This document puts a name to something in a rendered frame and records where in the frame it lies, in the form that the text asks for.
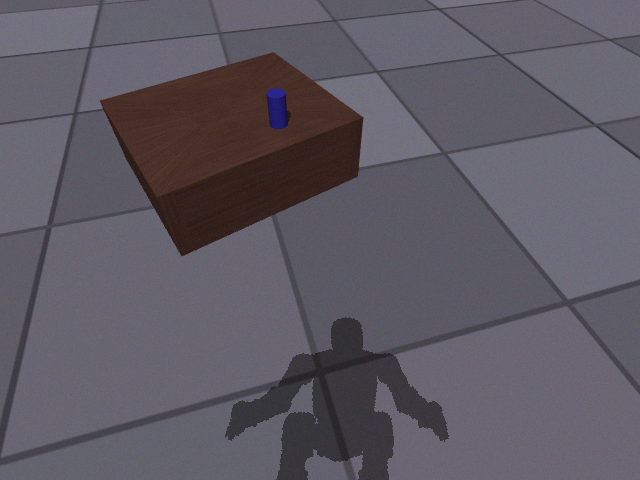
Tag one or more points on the can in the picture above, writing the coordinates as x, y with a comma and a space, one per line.
277, 108

